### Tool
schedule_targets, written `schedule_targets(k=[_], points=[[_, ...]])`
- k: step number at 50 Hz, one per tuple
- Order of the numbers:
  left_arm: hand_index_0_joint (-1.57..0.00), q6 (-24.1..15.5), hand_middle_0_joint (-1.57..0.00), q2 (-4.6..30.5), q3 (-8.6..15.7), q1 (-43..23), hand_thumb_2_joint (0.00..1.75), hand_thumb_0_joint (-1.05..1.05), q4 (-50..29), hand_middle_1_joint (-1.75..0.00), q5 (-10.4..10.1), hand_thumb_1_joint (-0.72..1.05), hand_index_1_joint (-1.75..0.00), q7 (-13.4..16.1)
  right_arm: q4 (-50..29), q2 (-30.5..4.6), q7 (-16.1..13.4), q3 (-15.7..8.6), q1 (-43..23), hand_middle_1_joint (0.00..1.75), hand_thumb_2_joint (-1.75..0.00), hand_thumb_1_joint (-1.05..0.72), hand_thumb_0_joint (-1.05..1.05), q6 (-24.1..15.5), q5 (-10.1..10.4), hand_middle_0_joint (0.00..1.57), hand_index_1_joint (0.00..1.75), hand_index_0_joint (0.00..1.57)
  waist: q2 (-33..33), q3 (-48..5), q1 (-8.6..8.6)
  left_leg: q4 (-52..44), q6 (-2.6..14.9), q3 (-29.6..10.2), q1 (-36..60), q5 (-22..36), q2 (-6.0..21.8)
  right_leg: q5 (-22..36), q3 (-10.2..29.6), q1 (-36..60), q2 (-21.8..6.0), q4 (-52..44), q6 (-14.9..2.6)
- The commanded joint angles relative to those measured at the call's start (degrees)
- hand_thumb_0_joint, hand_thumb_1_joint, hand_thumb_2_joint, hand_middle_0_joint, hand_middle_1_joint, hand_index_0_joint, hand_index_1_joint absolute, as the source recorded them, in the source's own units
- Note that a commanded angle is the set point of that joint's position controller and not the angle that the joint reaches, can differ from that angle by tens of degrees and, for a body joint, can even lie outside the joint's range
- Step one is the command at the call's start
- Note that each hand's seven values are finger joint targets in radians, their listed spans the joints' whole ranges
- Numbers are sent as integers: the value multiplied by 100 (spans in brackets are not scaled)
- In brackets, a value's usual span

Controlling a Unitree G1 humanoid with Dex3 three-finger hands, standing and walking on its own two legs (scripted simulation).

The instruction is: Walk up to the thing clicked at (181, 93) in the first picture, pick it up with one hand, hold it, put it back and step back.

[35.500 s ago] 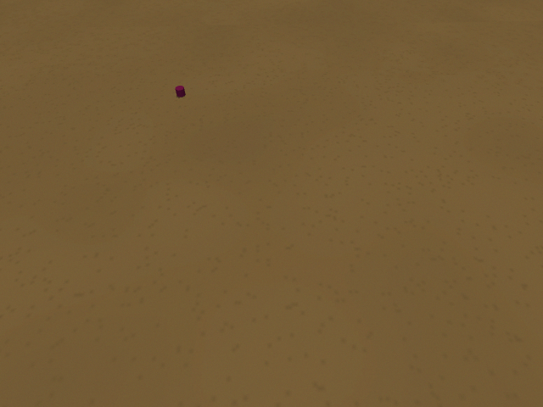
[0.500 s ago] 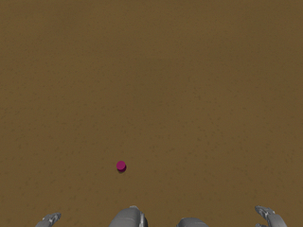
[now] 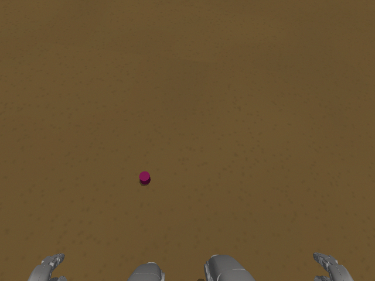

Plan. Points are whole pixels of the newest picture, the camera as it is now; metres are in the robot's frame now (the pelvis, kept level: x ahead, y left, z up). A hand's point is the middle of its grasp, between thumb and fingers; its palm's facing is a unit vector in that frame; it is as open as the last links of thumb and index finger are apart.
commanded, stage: step back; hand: left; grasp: from above
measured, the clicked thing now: (144, 177) +0.63 +0.22 -0.74
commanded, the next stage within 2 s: none
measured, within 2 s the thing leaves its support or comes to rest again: neither
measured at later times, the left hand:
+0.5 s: hand out of the picture -0.04 +0.24 -0.15, palm faces +0.05 -0.92 -0.38, open 7.4 cm
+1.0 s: hand out of the picture -0.30 +0.19 -0.14, palm faces +0.04 -0.91 -0.42, open 7.4 cm
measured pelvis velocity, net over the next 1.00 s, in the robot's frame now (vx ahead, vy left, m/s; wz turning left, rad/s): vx -0.35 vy -0.09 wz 0.03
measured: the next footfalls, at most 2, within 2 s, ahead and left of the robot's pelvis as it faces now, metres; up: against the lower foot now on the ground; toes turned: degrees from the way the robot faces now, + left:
right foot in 0.14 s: -0.04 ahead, -0.16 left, +0.00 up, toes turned +1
left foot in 0.44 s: -0.12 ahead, +0.07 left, +0.00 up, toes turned +1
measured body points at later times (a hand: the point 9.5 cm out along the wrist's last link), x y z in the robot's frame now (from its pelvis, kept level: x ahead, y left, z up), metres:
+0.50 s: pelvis -0.17 -0.03 -0.01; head -0.11 -0.02 +0.43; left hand -0.05 +0.29 -0.13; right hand -0.09 -0.35 -0.13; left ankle -0.16 +0.07 -0.73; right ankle -0.09 -0.16 -0.71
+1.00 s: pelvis -0.35 -0.09 -0.01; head -0.32 -0.10 +0.44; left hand -0.30 +0.23 -0.11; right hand -0.24 -0.41 -0.13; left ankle -0.33 +0.05 -0.66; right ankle -0.33 -0.21 -0.73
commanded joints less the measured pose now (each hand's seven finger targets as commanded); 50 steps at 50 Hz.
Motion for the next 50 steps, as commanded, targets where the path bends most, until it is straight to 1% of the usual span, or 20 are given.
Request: schedule_targets(k=[1, 4, 6, 7, 8, 9, 12, 18, 21, 22, 23, 24, 27, 34, 39, 40, 41, 42, 45, 50], points=[[-20, -175, -20, 875, 275, 23, 90, 0, -506, -30, 31, 90, -30, 6, -474, -1683, -89, -530, 268, 30, -90, -90, 0, -90, -52, 20, 30, 20, 1200, -1275, -259, -674, 1256, -1244, 1245, 2275, 1339, 27, -269, -72, -270, -1296, 68], [-20, -220, -20, 826, 277, 651, 90, 0, -184, -30, 37, 90, -30, -35, -602, -1807, -38, -534, -84, 30, -90, -90, 0, -9, -31, 20, 30, 20, 1498, -1512, 17, -562, 1005, -1185, 671, 1611, 1268, 659, -710, 958, -396, -2962, -108], [-20, -276, -20, 941, 334, 1029, 90, 0, 56, -30, 122, 90, -30, -25, -601, -1618, -27, -488, -177, 30, -90, -90, 0, 77, 45, 20, 30, 20, 1110, -1596, 194, -17, 492, -939, -204, 916, 864, 1538, -630, 1878, -481, -4037, -303], [-20, -306, -20, 1327, 433, 902, 90, 0, -55, -30, 214, 90, -30, -36, -639, -1313, -23, -409, -66, 30, -90, -90, 0, 96, 74, 20, 30, 20, -21, -1276, 125, 787, 111, -754, -1335, -406, 121, 1092, 885, 1980, -1322, -4325, -579], [-20, -265, -20, 2030, 559, 408, 90, 0, -306, -30, 167, 90, -30, -40, -729, -1205, -115, -421, -347, 30, -90, -90, 0, 86, 122, 20, 30, 20, -1578, -1069, 339, 2286, -163, -346, -1244, -2057, -737, 1056, 2273, 542, -2673, -4912, -1636], [-20, -301, -20, 2050, 539, -9, 90, 0, -520, -30, 176, 90, -30, -10, -647, -1458, -138, -512, -267, 30, -90, -90, 0, 108, 109, 20, 30, 20, -1417, -741, 210, 3232, -218, -905, -921, -2154, -496, 1205, 2616, -292, -3040, -5034, -1917], [-20, -321, -20, 1308, 334, -737, 90, 0, -619, -30, 177, 90, -30, 83, -309, -1317, -80, -423, 290, 30, -90, -90, 0, 61, 180, 20, 30, 20, -685, -637, -210, 3560, -157, -752, -789, -1263, -764, 2511, 514, 26, -1821, -4173, -1263], [-20, -257, -20, 1230, 297, -117, 90, 0, -626, -30, 170, 90, -30, 153, -339, -1130, -62, -335, 398, 30, -90, -90, 0, -35, 64, 20, 30, 20, -1056, -1159, 146, 827, -160, -199, -716, -1544, -292, 3871, 471, 1877, -1919, -3442, -1215], [-20, -126, -20, 1119, 163, -103, 90, 0, -676, -30, 46, 90, -30, 95, -69, -1201, -54, -419, 780, 30, -90, -90, 0, -86, 1, 20, 30, 20, -580, -1333, 2, -1202, -50, -38, 513, 334, -281, 3416, 196, 1304, -1593, -2657, -825], [-20, -109, -20, 892, 95, 93, 90, 0, -717, -30, 16, 90, -30, 72, -121, -1571, -64, -514, 695, 30, -90, -90, 0, -108, -88, 20, 30, 20, 282, -1403, 83, -1305, 285, -1450, 1061, 940, 701, 2213, -87, 303, -1101, -2086, -482], [-20, -133, -20, 902, 120, -187, 90, 0, -816, -30, -27, 90, -30, 116, -260, -2333, 8, -628, 364, 30, -90, -90, 0, -77, -41, 20, 30, 20, 1559, -1279, -17, -1425, 1198, -2854, 589, 1852, 1968, -140, -811, -239, -186, -1192, -203], [-20, -126, -20, 1088, 238, -551, 90, 0, -776, -30, 52, 90, -30, 171, -303, -2401, -6, -684, 351, 30, -90, -90, 0, -119, -67, 20, 30, 20, 1481, -1179, -299, -1597, 1772, -3565, -16, 2018, 2406, -788, -28, -61, -251, 5, -150], [-20, -78, -20, 988, 227, -78, 90, 0, -453, -30, -71, 90, -30, 146, -262, -1718, -113, -457, -67, 30, -90, -90, 0, -128, -67, 20, 30, 20, 643, -1142, 167, -911, 1209, -1632, 294, 2751, 1453, -129, 393, -368, -15, 980, -247], [-20, -151, -20, 930, 192, 46, 90, 0, -353, -30, 37, 90, -30, 44, -404, -1609, -69, -485, 125, 30, -90, -90, 0, -13, -94, 20, 30, 20, 1159, -1269, -147, -828, 1287, -1377, 1059, 1743, 1350, -89, -333, -137, -290, -1064, 83], [-20, -236, -20, 908, 220, 1091, 90, 0, 272, -30, 82, 90, -30, 14, -479, -1700, 0, -458, -241, 30, -90, -90, 0, 182, 7, 20, 30, 20, 1355, -1640, 265, -291, 614, -981, 21, 756, 985, 1121, -921, 1613, -392, -4056, -284], [-20, -259, -20, 1254, 328, 1004, 90, 0, 232, -30, 180, 90, -30, 11, -510, -1319, 6, -349, -168, 30, -90, -90, 0, 192, 35, 20, 30, 20, 401, -1284, 202, 447, 248, -789, -1065, -383, 343, 642, 300, 1720, -1006, -4329, -442], [-20, -228, -20, 2023, 517, 581, 90, 0, -7, -30, 193, 90, -30, 2, -701, -1061, -72, -322, -373, 30, -90, -90, 0, 154, 72, 20, 30, 20, -1322, -987, 368, 1667, -133, -397, -1640, -1859, -743, 478, 1977, 734, -2469, -4916, -1253], [-20, -247, -20, 2251, 527, 99, 90, 0, -239, -30, 204, 90, -30, 29, -621, -1340, -131, -454, -407, 30, -90, -90, 0, 199, 50, 20, 30, 20, -1413, -624, 405, 2919, -286, -929, -1178, -2134, -445, 93, 2757, -628, -3267, -5323, -1907], [-20, -372, -20, 1343, 264, -652, 90, 0, -293, -30, 196, 90, -30, 108, -202, -1324, -62, -397, 138, 30, -90, -90, 0, 148, 102, 20, 30, 20, -307, -557, -222, 3358, -213, -937, -1121, -1093, -739, 1497, 446, -27, -1859, -4283, -1056], [-20, -508, -20, 1425, 354, 84, 90, 0, -101, -30, 227, 90, -30, 85, -88, -1347, 55, -383, 112, 30, -90, -90, 0, 42, -16, 20, 30, 20, -679, -814, 315, 2048, -340, -514, -1442, -1344, -312, -414, 742, 1494, -1924, -4374, -1151]])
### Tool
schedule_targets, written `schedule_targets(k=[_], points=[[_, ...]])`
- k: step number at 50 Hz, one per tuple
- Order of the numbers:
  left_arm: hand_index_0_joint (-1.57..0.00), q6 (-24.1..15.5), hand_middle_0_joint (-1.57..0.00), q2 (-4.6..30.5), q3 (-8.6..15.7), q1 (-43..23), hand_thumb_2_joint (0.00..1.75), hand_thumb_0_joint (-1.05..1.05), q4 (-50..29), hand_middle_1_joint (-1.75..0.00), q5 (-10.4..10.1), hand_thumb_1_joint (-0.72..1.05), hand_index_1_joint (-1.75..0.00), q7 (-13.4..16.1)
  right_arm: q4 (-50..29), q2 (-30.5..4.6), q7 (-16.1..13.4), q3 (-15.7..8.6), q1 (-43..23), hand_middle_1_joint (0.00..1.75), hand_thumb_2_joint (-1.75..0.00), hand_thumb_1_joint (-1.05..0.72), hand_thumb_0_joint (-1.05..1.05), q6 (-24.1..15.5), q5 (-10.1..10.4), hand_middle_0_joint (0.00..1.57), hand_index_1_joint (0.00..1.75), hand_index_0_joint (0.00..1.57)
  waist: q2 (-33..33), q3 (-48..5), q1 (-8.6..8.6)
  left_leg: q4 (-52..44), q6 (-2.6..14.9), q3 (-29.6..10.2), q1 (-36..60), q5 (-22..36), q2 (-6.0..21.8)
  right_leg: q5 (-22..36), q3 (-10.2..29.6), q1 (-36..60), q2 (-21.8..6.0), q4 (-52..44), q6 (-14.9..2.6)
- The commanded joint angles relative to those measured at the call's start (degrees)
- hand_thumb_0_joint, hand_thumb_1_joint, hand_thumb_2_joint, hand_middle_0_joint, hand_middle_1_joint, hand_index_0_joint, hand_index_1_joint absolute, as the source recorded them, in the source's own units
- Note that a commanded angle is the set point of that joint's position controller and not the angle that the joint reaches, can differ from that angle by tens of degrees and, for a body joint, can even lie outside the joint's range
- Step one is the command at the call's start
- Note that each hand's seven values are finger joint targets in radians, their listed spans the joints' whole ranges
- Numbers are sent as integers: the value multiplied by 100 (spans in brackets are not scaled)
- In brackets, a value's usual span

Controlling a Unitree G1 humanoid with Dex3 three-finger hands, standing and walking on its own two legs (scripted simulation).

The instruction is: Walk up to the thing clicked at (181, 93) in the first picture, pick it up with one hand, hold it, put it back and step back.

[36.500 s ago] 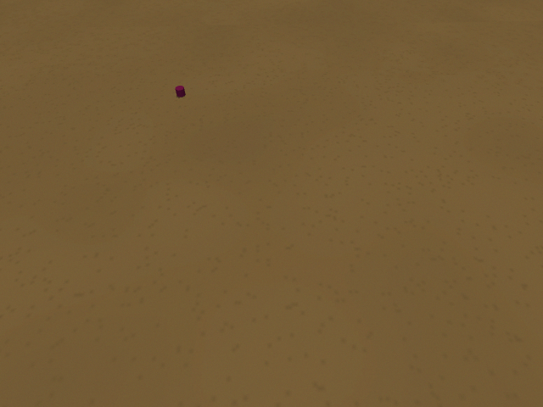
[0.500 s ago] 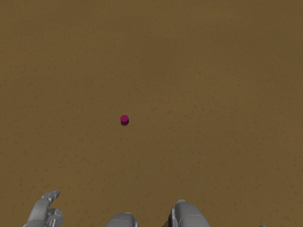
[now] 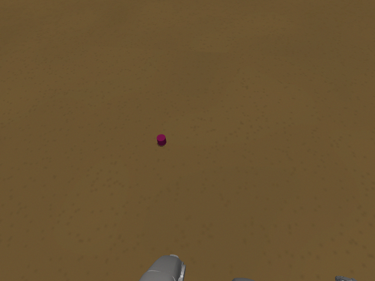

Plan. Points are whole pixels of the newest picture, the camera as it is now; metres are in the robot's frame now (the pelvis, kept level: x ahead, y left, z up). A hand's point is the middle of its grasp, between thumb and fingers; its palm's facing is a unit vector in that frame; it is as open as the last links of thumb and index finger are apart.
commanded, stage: step back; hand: left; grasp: from above
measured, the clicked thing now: (161, 139) +0.99 +0.27 -0.73
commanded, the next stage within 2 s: stand in 1.02 s
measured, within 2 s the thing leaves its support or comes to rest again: neither
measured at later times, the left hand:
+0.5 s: hand out of the picture +0.02 +0.26 -0.14, palm faces +0.08 -0.92 -0.38, open 7.4 cm
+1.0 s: hand out of the picture +0.09 +0.29 -0.14, palm faces +0.07 -0.94 -0.35, open 7.4 cm
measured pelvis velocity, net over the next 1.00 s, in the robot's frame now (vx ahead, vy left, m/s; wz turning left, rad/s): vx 0.02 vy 0.02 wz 0.06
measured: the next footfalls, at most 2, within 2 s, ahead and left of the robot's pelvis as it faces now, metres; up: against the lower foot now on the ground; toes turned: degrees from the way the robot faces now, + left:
left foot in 0.12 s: +0.01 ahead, +0.13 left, +0.00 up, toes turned +2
left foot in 0.66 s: +0.07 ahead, +0.14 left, +0.00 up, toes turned +5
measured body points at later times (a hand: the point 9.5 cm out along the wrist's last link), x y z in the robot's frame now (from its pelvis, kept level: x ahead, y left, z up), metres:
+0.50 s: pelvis -0.03 -0.01 +0.00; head -0.02 -0.02 +0.45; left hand +0.01 +0.31 -0.11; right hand +0.06 -0.32 -0.12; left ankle -0.03 +0.12 -0.70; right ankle +0.00 -0.12 -0.72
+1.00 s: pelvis +0.02 +0.02 +0.01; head +0.03 +0.03 +0.46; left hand +0.09 +0.34 -0.12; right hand +0.16 -0.26 -0.11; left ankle +0.03 +0.14 -0.72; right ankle +0.00 -0.12 -0.72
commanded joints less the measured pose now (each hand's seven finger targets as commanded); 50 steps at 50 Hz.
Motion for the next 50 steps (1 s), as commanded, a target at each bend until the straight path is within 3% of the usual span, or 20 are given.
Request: schedule_targets(k=[1, 3, 5, 6, 7, 8, 11, 16, 19, 20, 21, 22, 27, 32, 34, 35, 36, 41, 45, 50], points=[[-20, -293, -20, 1689, 524, -179, 90, 0, -513, -30, 38, 90, -30, 121, -388, -948, 59, -281, -364, 30, -90, -90, 0, -229, -111, 20, 30, 20, -1146, -412, 297, -1425, -54, 215, -293, -500, 411, -1803, 1733, 929, -1264, -1755, -1026], [-20, -278, -20, 1846, 547, -310, 90, 0, -484, -30, 17, 90, -30, 83, -246, -938, 114, -282, -194, 30, -90, -90, 0, -293, -125, 20, 30, 20, -1313, -369, 190, -2504, 22, 404, 533, -883, 608, -1954, 1796, 452, -1489, -1803, -1077], [-20, -206, -20, 1734, 428, -408, 90, 0, -458, -30, -23, 90, -30, 45, 104, -808, 130, -324, 317, 30, -90, -90, 0, -366, -111, 20, 30, 20, -1072, -436, -144, -4037, 228, 802, 1941, 87, 321, -1439, 1093, -246, -1114, -1406, -751], [-20, -183, -20, 1408, 302, -234, 90, 0, -425, -30, -14, 90, -30, 34, 251, -887, 107, -394, 545, 30, -90, -90, 0, -418, -138, 20, 30, 20, -386, -548, -213, -4373, 284, 381, 2667, 251, 443, -1289, 706, -716, -788, -608, -548], [-20, -194, -20, 980, 161, -249, 90, 0, -467, -30, -122, 90, -30, 3, 193, -1307, 81, -463, 472, 30, -90, -90, 0, -465, -205, 20, 30, 20, 947, -468, -257, -5004, 790, -2035, 2866, -1527, 1732, -1208, 83, -1932, -65, 437, -17], [-20, -216, -20, 1433, 320, -784, 90, 0, -398, -30, -130, 90, -30, 45, 90, -1776, 100, -511, 255, 30, -90, -90, 0, -464, -162, 20, 30, 20, 754, -90, -446, -5402, 1539, -3069, 1397, -2853, 2620, -1371, 133, -1596, -32, 1133, 27], [-20, -290, -20, 1286, 273, -526, 90, 0, -178, -30, -183, 90, -30, -49, 31, -1124, 66, -307, -294, 30, -90, -90, 0, -593, -183, 20, 30, 20, 232, 38, -96, -4924, 1081, -1520, 1547, -1016, 1845, -517, 407, -1200, -152, 1052, -54], [-20, -354, -20, 1270, 301, -364, 90, 0, 77, -30, -124, 90, -30, -99, 72, -1169, 135, -376, -113, 30, -90, -90, 0, -496, -186, 20, 30, 20, 799, -137, -256, -4702, 1051, -938, 1182, -1031, 1723, -654, -99, -192, 130, 42, -8], [-20, -446, -20, 1191, 323, 167, 90, 0, 371, -30, -67, 90, -30, -21, 21, -876, 142, -285, -315, 30, -90, -90, 0, -370, -108, 20, 30, 20, 293, -286, 122, -3658, 696, -327, 365, -818, 1361, 8, -162, 1343, 311, -1369, -124], [-20, -501, -20, 1458, 397, 255, 90, 0, 381, -30, -3, 90, -30, 33, -62, -556, 137, -187, -274, 30, -90, -90, 0, -369, -56, 20, 30, 20, -586, -368, 162, -2623, 419, 40, -306, -623, 887, -798, 1224, 1684, -346, -1867, -362], [-20, -523, -20, 1933, 482, 393, 90, 0, 391, -30, -1, 90, -30, 48, -116, -499, 102, -165, -406, 30, -90, -90, 0, -375, -57, 20, 30, 20, -1316, -285, 295, -1517, 257, 313, -689, -905, 231, -2182, 3028, 1349, -1543, -2634, -920], [-20, -549, -20, 2067, 512, 17, 90, 0, 204, -30, 1, 90, -30, 44, -24, -823, 57, -264, -334, 30, -90, -90, 0, -387, -99, 20, 30, 20, -896, 37, 174, -1001, 187, -80, -484, -903, 536, -2201, 3452, 662, -2144, -2676, -1385], [-20, -625, -20, 1637, 364, -425, 90, 0, 117, -30, -76, 90, -30, 62, 312, -720, 142, -254, 142, 30, -90, -90, 0, -452, -67, 20, 30, 20, -797, -214, -60, -1608, 128, 77, 436, -73, 710, -101, 1485, 321, -1303, -2148, -921], [-20, -474, -20, 1423, 177, -719, 90, 0, 60, -30, -171, 90, -30, 51, 516, -541, 98, -247, 139, 30, -90, -90, 0, -499, -98, 20, 30, 20, -780, -603, -258, -3683, 114, 811, 1884, 1296, 523, 1809, 485, 39, -880, -1011, -594], [-20, -427, -20, 1065, 32, -526, 90, 0, 54, -30, -238, 90, -30, 48, 484, -836, 25, -285, 22, 30, -90, -90, 0, -548, -142, 20, 30, 20, -43, -952, -195, -3952, 407, -301, 2393, 2199, 1406, 1628, 212, -278, -465, -471, -181], [-20, -376, -20, 1091, 39, -420, 90, 0, 180, -30, -332, 90, -30, 61, 376, -1101, 32, -258, -419, 30, -90, -90, 0, -553, -71, 20, 30, 20, 404, -934, 4, -4131, 858, -1051, 1685, 1738, 1974, 149, -3, 78, -7, -233, -11], [-20, -341, -20, 1198, 69, -518, 90, 0, 300, -30, -293, 90, -30, 82, 406, -1191, 50, -271, -577, 30, -90, -90, 0, -531, -56, 20, 30, 20, 417, -799, -39, -4249, 1035, -1039, 1195, 1359, 2094, -368, -6, 547, 9, -371, -50], [-20, -437, -20, 1310, 57, -543, 90, 0, 606, -30, -250, 90, -30, 66, 621, -769, 52, -82, -904, 30, -90, -90, 0, -500, -16, 20, 30, 20, 345, -831, -27, -3958, 340, -116, 1442, 2012, 1373, 1248, 349, 918, -348, -1218, -158], [-20, -450, -20, 1286, 36, -796, 90, 0, 726, -30, -254, 90, -30, 97, 803, -750, 39, -86, -939, 30, -90, -90, 0, -498, 12, 20, 30, 20, 88, -1127, -111, -3794, 327, 123, 1969, 3007, 1338, 2044, 315, 1073, -454, -1357, -121], [-20, -413, -20, 1242, 30, -967, 90, 0, 831, -30, -227, 90, -30, 101, 912, -662, 40, -79, -1182, 30, -90, -90, 0, -474, 1, 20, 30, 20, -80, -1018, -111, -4043, 315, 215, 2029, 2811, 1357, 1995, 296, 1059, -466, -1548, -65]])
